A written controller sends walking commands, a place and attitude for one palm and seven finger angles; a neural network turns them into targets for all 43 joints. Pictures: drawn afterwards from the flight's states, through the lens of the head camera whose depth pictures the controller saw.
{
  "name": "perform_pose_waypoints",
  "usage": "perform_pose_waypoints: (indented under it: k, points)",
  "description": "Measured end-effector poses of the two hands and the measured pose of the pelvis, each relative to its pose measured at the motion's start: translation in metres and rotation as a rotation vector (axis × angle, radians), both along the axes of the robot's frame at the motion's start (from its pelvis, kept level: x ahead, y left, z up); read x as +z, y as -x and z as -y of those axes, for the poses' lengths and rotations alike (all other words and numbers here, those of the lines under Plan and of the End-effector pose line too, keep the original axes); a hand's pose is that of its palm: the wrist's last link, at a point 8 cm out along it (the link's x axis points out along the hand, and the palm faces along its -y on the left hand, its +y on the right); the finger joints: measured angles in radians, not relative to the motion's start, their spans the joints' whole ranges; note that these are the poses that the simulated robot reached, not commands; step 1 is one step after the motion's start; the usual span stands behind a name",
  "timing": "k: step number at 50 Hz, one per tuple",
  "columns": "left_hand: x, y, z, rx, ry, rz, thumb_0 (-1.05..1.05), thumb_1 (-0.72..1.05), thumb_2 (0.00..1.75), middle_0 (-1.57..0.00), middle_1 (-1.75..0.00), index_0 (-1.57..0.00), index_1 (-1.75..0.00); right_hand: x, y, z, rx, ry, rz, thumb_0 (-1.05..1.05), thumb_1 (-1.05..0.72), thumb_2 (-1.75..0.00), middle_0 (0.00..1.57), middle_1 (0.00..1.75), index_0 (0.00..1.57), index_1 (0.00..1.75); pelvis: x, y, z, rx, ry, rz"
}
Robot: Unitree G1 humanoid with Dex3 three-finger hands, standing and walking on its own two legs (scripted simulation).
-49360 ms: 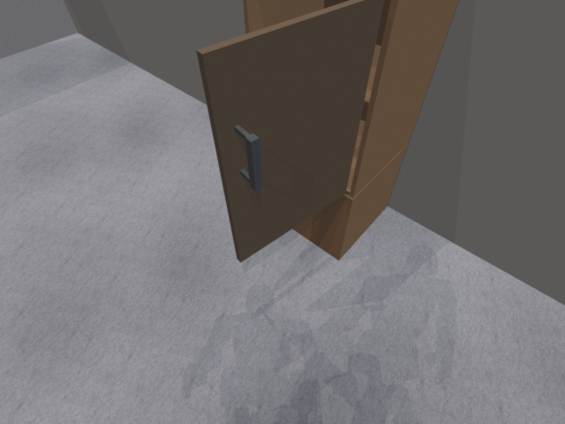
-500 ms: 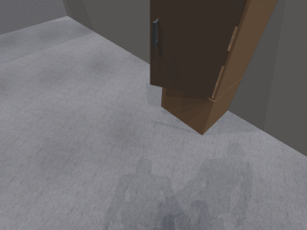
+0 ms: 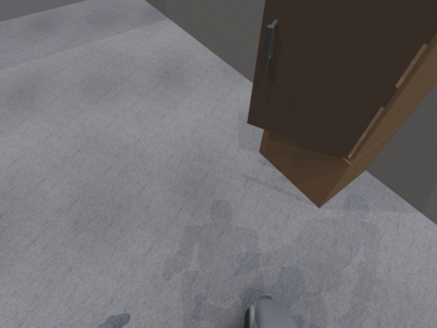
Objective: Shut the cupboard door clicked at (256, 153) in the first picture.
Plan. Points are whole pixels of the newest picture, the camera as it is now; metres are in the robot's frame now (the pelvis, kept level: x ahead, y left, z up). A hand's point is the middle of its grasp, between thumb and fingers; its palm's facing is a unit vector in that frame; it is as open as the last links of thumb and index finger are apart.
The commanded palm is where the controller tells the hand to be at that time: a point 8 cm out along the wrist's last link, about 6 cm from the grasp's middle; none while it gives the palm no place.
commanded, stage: turn to face it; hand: left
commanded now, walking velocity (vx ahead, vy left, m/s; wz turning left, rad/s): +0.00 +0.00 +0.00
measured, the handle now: (269, 44) +0.87 -0.16 +0.04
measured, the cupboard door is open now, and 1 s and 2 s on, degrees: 27 27 27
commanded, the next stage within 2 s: take the last steps up to it in 0.92 s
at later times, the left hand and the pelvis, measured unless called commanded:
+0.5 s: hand (142, 298) +0.20 +0.17 -0.18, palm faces -0.06 -0.98 -0.21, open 7.3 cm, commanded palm none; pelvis +0.15 -0.02 +0.00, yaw -9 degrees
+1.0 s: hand (166, 230) +0.36 +0.13 -0.18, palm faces -0.34 -0.92 -0.21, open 7.4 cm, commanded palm none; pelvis +0.21 -0.02 -0.01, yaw -22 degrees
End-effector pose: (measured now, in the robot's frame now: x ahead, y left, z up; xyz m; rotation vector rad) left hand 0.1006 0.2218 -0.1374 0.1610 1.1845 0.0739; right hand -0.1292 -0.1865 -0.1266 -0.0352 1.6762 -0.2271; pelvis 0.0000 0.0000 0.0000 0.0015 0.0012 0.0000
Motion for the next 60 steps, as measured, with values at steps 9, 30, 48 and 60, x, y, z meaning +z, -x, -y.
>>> perform_pose_waypoints:
  k: [9,30,48,60]
  points:
    - [-0.007,-0.092,0.033,0.038,-0.029,0.101,0.0,0.9,0.9,-0.2,-0.3,-0.2,-0.3,-0.033,-0.125,0.058,0.041,0.024,0.057,0.01,-0.91,-0.89,0.2,0.3,0.2,0.3,-0.019,-0.081,0.033,0.023,0.012,0.032]
    - [0.006,-0.154,0.009,-0.068,-0.076,-0.11,0.01,0.91,0.9,-0.2,-0.3,-0.2,-0.3,0.001,-0.362,0.092,0.055,0.141,0.53,0.0,-0.91,-0.89,0.2,0.3,0.2,0.3,0.001,-0.168,0.032,-0.217,0.032,0.0]
    - [-0.01,-0.26,0.039,-0.297,-0.07,-0.038,0.0,0.9,0.9,-0.2,-0.3,-0.21,-0.3,-0.005,-0.299,0.103,-0.182,0.234,0.386,0.01,-0.91,-0.9,0.2,0.29,0.19,0.3,-0.011,-0.207,0.025,-0.366,0.027,-0.012]
    - [0.008,-0.301,0.071,-0.411,-0.027,-0.01,0.0,0.9,0.9,-0.2,-0.3,-0.2,-0.3,-0.004,-0.243,0.051,-0.3,0.151,0.254,0.01,-0.91,-0.89,0.2,0.3,0.2,0.3,0.005,-0.22,0.028,-0.44,0.035,-0.013]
